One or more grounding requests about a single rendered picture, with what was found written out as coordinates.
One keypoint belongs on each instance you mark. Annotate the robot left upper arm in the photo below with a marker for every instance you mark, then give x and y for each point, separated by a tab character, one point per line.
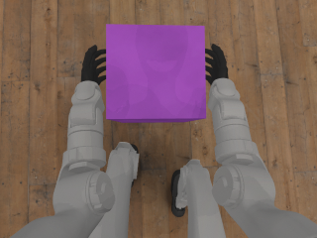
79	202

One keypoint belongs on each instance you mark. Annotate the robot right shin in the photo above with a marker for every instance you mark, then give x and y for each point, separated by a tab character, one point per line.
181	199

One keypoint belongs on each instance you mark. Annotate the right robot forearm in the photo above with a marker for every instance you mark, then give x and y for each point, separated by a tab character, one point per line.
234	143

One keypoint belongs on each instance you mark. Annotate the robot left hand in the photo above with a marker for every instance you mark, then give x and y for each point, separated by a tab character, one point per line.
89	71

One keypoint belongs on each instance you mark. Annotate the carton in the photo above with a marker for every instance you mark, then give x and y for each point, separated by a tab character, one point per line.
155	73

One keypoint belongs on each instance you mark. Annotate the robot right upper arm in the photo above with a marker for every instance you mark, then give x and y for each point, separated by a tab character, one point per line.
248	193

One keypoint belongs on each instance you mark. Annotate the left robot foot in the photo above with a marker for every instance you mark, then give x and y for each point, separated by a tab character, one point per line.
136	149

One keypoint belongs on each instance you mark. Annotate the robot right hand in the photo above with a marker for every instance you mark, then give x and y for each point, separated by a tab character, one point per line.
219	64

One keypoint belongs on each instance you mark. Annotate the left robot forearm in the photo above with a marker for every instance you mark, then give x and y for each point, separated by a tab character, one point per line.
85	132

